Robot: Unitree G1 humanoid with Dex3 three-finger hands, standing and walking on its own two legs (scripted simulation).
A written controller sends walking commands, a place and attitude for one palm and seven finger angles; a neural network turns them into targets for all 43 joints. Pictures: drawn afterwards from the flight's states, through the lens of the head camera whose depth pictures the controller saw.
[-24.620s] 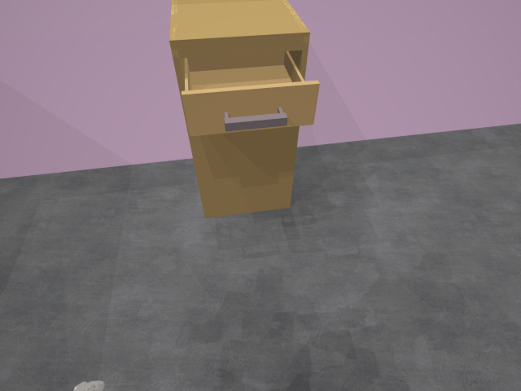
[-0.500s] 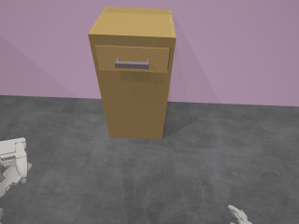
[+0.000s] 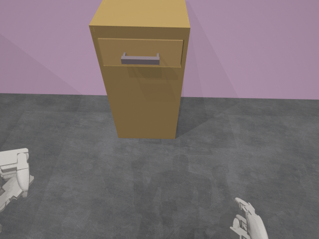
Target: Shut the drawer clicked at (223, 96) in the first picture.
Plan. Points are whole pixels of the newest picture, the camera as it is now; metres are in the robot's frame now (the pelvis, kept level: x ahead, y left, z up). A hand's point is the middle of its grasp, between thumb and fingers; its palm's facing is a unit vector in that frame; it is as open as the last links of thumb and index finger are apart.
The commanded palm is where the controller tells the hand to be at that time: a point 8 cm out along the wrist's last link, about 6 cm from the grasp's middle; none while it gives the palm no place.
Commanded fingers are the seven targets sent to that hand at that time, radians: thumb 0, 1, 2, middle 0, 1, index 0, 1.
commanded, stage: stop stepping back and stand still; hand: left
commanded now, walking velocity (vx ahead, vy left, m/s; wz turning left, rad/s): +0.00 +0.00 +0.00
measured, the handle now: (140, 57) +0.87 +0.14 -0.04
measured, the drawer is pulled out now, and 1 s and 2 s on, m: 0.00 0.00 0.00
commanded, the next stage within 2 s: let the arm hang, fingers relaxed in 0.24 s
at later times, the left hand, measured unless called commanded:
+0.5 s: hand (62, 228) +0.15 +0.25 -0.06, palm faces +0.09 -0.90 -0.42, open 3.1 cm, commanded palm none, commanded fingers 0.00 0.90 0.90 -1.04 -1.21 -1.04 -1.21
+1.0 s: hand out of the picture -0.07 +0.19 -0.17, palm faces +0.04 -0.97 -0.23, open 6.2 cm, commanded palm none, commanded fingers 0.00 0.90 0.90 -0.20 -0.30 -0.20 -0.30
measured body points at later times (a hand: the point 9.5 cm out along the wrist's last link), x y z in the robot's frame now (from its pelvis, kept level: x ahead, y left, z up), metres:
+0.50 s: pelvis -0.02 +0.01 -0.01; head -0.02 -0.02 +0.44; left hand +0.15 +0.30 -0.04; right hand +0.14 -0.24 -0.13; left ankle +0.00 +0.11 -0.74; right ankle +0.00 -0.10 -0.74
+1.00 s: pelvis -0.02 +0.01 +0.00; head +0.00 +0.00 +0.45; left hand -0.07 +0.24 -0.15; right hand -0.07 -0.20 -0.16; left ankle +0.00 +0.11 -0.74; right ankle +0.00 -0.10 -0.74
